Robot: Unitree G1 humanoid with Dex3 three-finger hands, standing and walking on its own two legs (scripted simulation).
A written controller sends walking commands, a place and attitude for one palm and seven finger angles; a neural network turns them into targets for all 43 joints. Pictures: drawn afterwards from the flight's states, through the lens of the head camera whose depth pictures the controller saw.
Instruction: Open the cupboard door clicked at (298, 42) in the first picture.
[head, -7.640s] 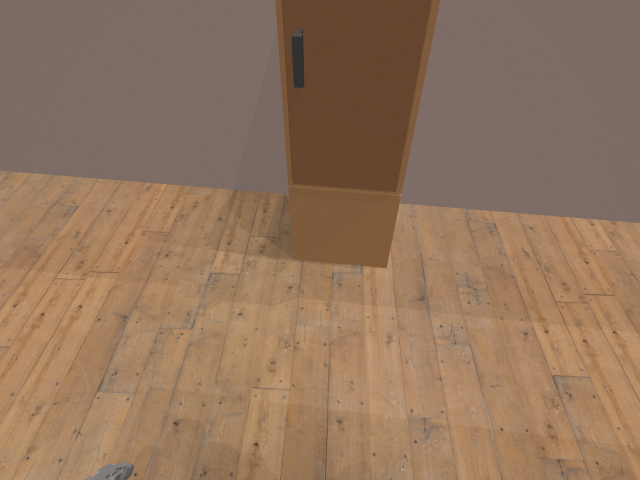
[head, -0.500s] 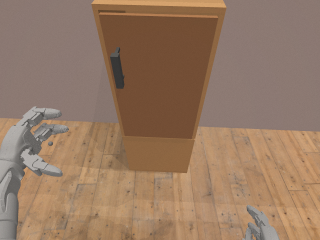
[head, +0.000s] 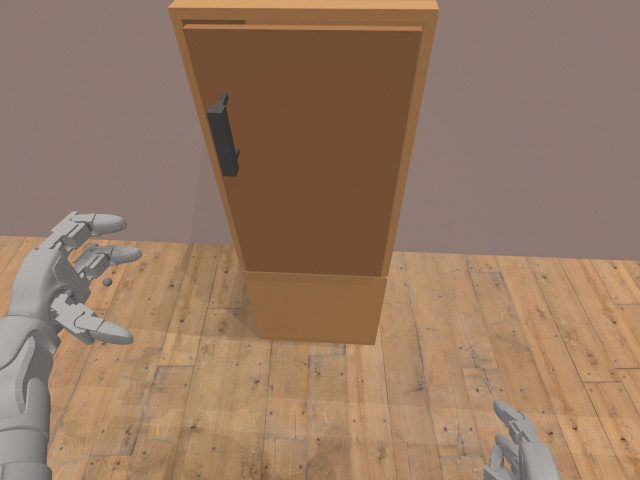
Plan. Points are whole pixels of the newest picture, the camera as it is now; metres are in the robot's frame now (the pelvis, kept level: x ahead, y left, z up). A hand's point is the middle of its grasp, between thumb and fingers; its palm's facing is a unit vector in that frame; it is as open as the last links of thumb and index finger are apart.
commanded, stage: move the hooked fingers beside the handle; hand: left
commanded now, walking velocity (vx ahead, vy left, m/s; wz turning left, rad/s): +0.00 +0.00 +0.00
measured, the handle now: (227, 135) +0.62 +0.21 +0.10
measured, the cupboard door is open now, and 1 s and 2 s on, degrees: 0 0 0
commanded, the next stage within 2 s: none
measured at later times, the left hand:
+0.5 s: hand (124, 228) +0.39 +0.29 +0.11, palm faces +0.03 -1.00 +0.01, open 14.0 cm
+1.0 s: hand (157, 186) +0.47 +0.28 +0.11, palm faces -0.01 -1.00 +0.01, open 14.0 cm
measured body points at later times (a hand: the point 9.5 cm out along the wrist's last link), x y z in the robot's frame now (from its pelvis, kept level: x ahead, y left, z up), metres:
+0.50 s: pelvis +0.01 +0.02 +0.00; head +0.05 +0.03 +0.44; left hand +0.38 +0.35 +0.11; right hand +0.10 -0.25 -0.10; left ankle +0.02 +0.13 -0.72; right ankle -0.02 -0.09 -0.72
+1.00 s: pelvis +0.00 +0.04 -0.01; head +0.08 +0.06 +0.43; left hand +0.47 +0.33 +0.11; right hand +0.04 -0.23 -0.12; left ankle +0.02 +0.13 -0.72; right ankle -0.02 -0.09 -0.72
